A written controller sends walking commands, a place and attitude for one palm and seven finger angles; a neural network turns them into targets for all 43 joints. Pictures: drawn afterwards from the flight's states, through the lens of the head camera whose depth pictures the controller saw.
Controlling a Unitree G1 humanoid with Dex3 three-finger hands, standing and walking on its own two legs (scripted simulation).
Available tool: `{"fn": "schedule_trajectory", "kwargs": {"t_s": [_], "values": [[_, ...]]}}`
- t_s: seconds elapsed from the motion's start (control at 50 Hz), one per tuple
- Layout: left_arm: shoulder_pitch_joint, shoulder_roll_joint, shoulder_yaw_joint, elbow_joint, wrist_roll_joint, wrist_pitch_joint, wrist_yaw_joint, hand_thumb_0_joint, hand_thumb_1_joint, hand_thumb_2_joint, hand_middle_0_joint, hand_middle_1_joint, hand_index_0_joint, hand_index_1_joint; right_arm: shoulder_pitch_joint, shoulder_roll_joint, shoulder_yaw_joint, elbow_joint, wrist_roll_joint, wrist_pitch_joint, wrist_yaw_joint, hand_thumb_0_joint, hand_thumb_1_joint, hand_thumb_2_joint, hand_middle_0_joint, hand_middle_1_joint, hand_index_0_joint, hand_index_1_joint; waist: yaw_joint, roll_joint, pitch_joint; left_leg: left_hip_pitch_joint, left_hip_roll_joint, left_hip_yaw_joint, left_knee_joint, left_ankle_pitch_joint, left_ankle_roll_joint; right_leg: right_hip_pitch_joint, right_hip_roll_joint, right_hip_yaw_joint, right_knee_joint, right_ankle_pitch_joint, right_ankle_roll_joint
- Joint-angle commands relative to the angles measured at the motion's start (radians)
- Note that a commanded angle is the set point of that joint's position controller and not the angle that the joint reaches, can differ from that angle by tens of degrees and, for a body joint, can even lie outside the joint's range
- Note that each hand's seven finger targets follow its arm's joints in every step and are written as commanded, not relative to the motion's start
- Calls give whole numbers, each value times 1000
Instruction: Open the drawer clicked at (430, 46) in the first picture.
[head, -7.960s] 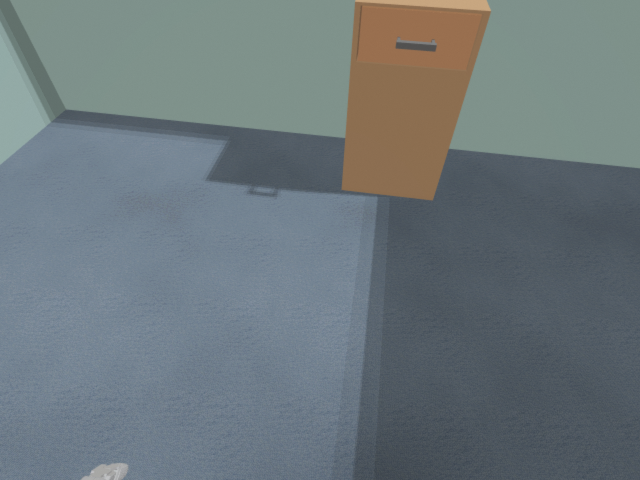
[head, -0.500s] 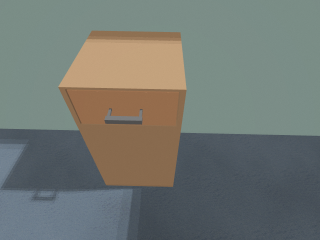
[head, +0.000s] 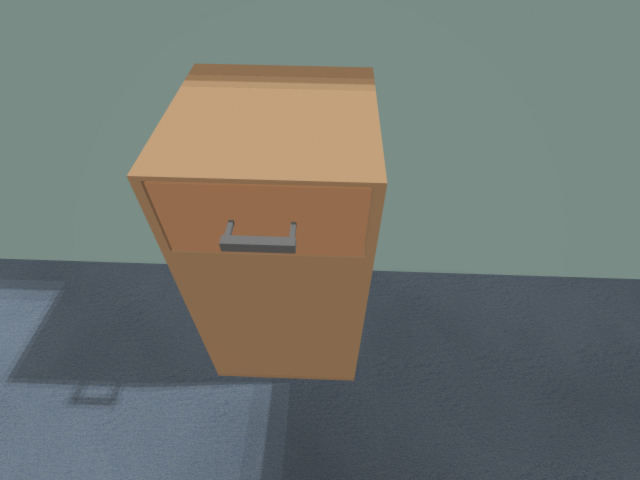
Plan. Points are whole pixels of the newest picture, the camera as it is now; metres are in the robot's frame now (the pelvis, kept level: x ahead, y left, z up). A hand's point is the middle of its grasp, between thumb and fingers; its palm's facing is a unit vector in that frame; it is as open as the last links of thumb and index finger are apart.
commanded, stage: look again from close up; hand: left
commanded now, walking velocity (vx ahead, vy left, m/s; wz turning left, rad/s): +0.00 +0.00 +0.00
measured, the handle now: (260, 235) +0.53 +0.14 -0.04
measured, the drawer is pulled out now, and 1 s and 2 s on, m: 0.00 0.00 0.00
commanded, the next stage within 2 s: raise the hand with hooked fingers in 0.18 s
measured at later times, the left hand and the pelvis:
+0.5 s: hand (157, 446) +0.17 +0.21 -0.04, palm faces -0.05 -0.52 -0.85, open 7.6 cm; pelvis -0.02 +0.00 -0.02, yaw +0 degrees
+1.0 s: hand (156, 423) +0.19 +0.21 -0.02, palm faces +0.01 -0.11 -0.99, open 10.3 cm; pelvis -0.04 -0.04 -0.03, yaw +1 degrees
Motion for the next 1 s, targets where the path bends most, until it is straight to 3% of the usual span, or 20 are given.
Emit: {"fn": "schedule_trajectory", "kwargs": {"t_s": [0.0, 0.12, 0.24, 0.26, 0.28, 0.3, 0.32, 0.34, 0.36, 0.38, 0.44, 0.48, 0.52, 0.62, 0.68, 0.74, 0.78, 0.84, 0.88, 0.98], "values": [[70, 98, 16, -31, 5, -9, 0, 0, 900, 900, -200, -300, -200, -300, 42, -96, -12, -30, 0, -15, -2, 0, -900, -900, 200, 300, 200, 300, 9, -14, 59, 3, 84, -93, -129, 193, 34, -52, -71, 79, -110, 180, -34], [67, 108, 17, -26, 6, -6, -3, 0, 900, 900, -200, -300, -200, -300, 28, -110, -11, -21, 1, -19, -4, 0, -900, -900, 200, 300, 200, 300, 10, 0, 23, 44, 90, -89, -133, 257, 35, -23, -75, 70, -109, 223, -27], [64, 109, 17, -17, 7, -3, -6, 0, 900, 900, -200, -300, -200, -300, 7, -111, -10, -10, 2, -15, -5, 0, -900, -900, 200, 300, 200, 300, 14, -11, 43, 43, 88, -85, -150, 228, 33, -30, -81, 73, -129, 218, -23], [115, 132, 16, 2, 22, -23, 33, 0, 900, 900, -200, -300, -200, -300, -70, -142, -20, -77, 12, -20, 1, 0, -900, -900, 200, 300, 200, 300, 38, -53, 99, -19, 99, -69, 44, 354, 1, -87, -131, 142, -161, 563, -8], [-652, 442, 14, -1550, 155, -175, 52, 0, 877, 890, -202, -315, -202, -315, -57, -277, -36, -423, 60, -165, -32, 0, -900, -900, 200, 300, 200, 300, -43, 270, -415, 280, -2, -52, -96, 515, 35, -62, -19, 117, -17, 546, -52], [-174, 375, 36, -1277, 190, -100, 127, 0, 853, 880, -203, -330, -203, -330, -97, -202, -29, -361, 43, -266, -75, 0, -900, -900, 200, 300, 200, 300, 39, 377, -413, 413, 57, -88, -106, 670, 8, -157, 2, 20, 86, 228, -55], [93, 181, -50, -1152, 180, 54, 179, 0, 830, 870, -205, -345, -205, -345, -119, -164, -51, -355, 64, -298, -79, 0, -900, -900, 200, 300, 200, 300, 6, 288, -271, 248, 57, -101, -159, 555, -27, -255, 23, -32, 157, 18, -27], [104, 49, -153, -1132, 233, 84, 181, 0, 807, 860, -207, -360, -207, -360, -115, -144, -42, -361, 64, -308, -73, 0, -900, -900, 200, 300, 200, 300, -6, 172, -160, 149, 52, -93, -126, 474, 0, -273, 14, -24, 119, 35, -20], [6, 146, -119, -1192, 326, 76, 212, 0, 783, 850, -208, -375, -208, -375, -161, -195, -57, -411, 39, -303, -59, 0, -900, -900, 200, 300, 200, 300, -21, 97, -68, 44, 37, -106, -75, 321, 3, -317, 13, -16, 62, 56, -26], [35, 201, -87, -1165, 448, 72, 245, 0, 760, 840, -210, -390, -210, -390, -151, -221, -67, -432, 12, -278, -54, 0, -900, -900, 200, 300, 200, 300, -30, -1, -113, -18, 15, -99, -24, 213, 11, -342, 25, -13, 38, 93, -32], [268, 146, -130, -1034, 764, 75, 320, 0, 690, 810, -215, -435, -215, -435, -191, -217, -86, -552, -30, -187, -12, 0, -900, -900, 200, 300, 200, 300, 40, -170, -187, -147, -5, -70, 75, 174, 1, -405, 58, -5, 110, 32, -46], [361, 113, -146, -976, 910, 61, 353, 0, 643, 790, -218, -465, -218, -465, -256, -211, -95, -615, -47, -109, 21, 0, -900, -900, 200, 300, 200, 300, 83, -231, -117, -266, -17, -54, 113, 60, -6, -470, 62, 40, 130, -44, -62], [341, 172, -92, -1016, 1005, 22, 379, 0, 597, 770, -222, -495, -222, -495, -302, -203, -91, -666, -44, -46, 49, 0, -900, -900, 200, 300, 200, 300, 124, -193, -140, -311, -35, -41, 147, 35, -4, -455, 51, 103, 148, -19, -76], [69, 384, 90, -1232, 1141, -33, 488, 0, 480, 720, -230, -570, -230, -570, -309, -173, -79, -727, -58, 43, 53, 0, -900, -900, 200, 300, 200, 300, 139, -36, -315, -292, -63, -35, 253, 27, 2, -508, 37, 188, 216, -33, -74], [-117, 381, 77, -1327, 1128, -39, 529, 0, 410, 690, -235, -615, -235, -615, -318, -164, -80, -736, -64, 65, 42, 0, -900, -900, 200, 300, 200, 300, 84, 43, -341, -224, -63, -45, 320, 4, 14, -580, 22, 223, 197, -77, -68], [-219, 382, 56, -1314, 1079, -35, 519, 0, 340, 660, -240, -660, -240, -660, -325, -162, -73, -710, -64, 57, 19, 0, -900, -900, 200, 300, 200, 300, 31, 23, -313, -234, -64, -52, 344, -23, 26, -563, 17, 218, 165, -68, -51], [-235, 379, 33, -1275, 1048, -22, 483, 0, 293, 640, -243, -690, -243, -690, -332, -162, -65, -695, -57, 51, 5, 0, -900, -900, 200, 300, 200, 300, 20, -2, -291, -257, -64, -48, 323, -36, 30, -508, 15, 208, 137, -45, -39], [-206, 366, 4, -1212, 1007, 14, 404, 0, 223, 610, -248, -735, -248, -735, -338, -164, -54, -674, -45, 47, -9, 0, -900, -900, 200, 300, 200, 300, 26, -36, -270, -270, -63, -44, 267, -17, 32, -414, 11, 201, 101, 29, -26], [-165, 387, 14, -1191, 992, 31, 350, 0, 177, 590, -252, -765, -252, -765, -334, -164, -47, -668, -39, 51, -14, 0, -900, -900, 200, 300, 200, 300, 49, -60, -265, -265, -63, -41, 221, 5, 30, -344, 7, 192, 80, 72, -21], [-108, 447, 91, -1180, 980, -6, 283, 0, 60, 540, -260, -840, -260, -840, -317, -164, -42, -646, -39, 51, -17, 0, -900, -900, 200, 300, 200, 300, 87, -62, -260, -250, -58, -36, 150, 59, 23, -235, -2, 176, 65, 180, -15]]}}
